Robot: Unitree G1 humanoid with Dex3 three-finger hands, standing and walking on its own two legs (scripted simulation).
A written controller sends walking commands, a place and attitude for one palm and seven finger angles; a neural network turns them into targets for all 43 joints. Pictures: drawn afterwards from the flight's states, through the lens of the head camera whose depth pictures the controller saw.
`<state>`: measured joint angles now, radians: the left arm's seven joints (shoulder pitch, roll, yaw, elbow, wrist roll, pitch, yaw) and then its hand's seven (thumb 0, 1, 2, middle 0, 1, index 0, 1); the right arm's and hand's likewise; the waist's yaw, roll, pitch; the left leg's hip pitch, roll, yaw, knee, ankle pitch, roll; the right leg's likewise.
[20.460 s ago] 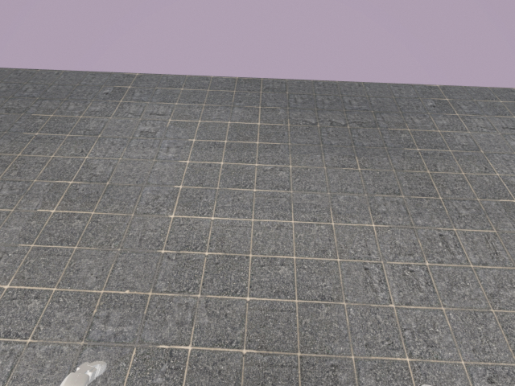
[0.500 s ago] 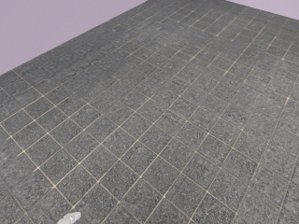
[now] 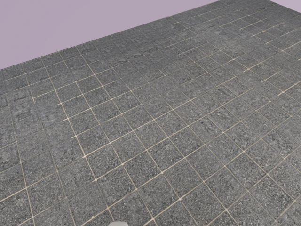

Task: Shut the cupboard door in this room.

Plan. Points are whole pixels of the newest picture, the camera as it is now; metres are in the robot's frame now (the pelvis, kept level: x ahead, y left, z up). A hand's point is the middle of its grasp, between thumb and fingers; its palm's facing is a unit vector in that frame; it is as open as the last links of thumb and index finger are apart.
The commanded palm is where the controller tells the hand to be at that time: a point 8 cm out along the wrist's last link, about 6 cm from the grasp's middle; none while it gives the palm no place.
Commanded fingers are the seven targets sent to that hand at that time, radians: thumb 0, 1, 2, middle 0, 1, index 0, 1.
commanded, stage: turn or walk to find it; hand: left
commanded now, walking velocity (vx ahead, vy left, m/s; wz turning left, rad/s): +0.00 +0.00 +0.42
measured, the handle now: out of the picture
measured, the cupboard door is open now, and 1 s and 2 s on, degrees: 87 87 87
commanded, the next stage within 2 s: stand and wait in 1.94 s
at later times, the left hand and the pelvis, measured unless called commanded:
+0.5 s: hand out of the picture +0.05 +0.22 -0.15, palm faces +0.19 -0.94 -0.28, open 7.4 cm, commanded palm none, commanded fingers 0.00 0.90 0.90 -0.20 -0.30 -0.20 -0.30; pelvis -0.02 +0.00 +0.00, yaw +11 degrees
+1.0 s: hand out of the picture -0.10 +0.17 -0.17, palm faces +0.46 -0.85 -0.26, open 7.4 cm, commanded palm none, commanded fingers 0.00 0.90 0.90 -0.20 -0.30 -0.20 -0.30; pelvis -0.04 -0.03 +0.00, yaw +26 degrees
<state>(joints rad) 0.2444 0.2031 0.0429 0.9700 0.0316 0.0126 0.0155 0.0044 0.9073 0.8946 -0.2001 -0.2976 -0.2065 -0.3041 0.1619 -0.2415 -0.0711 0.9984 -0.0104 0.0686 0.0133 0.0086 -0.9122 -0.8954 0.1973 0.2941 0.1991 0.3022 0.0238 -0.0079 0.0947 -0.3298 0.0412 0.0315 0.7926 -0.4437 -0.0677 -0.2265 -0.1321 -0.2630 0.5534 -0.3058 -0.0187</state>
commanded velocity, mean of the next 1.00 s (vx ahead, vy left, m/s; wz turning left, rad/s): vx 0.00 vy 0.00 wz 0.42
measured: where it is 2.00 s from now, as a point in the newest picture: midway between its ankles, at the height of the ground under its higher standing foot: outside the picture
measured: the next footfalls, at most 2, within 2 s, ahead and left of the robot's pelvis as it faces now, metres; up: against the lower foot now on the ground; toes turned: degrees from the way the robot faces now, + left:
left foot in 0.06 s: +0.02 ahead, +0.14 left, +0.00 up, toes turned +6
right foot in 0.52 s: +0.04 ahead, -0.10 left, +0.00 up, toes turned +7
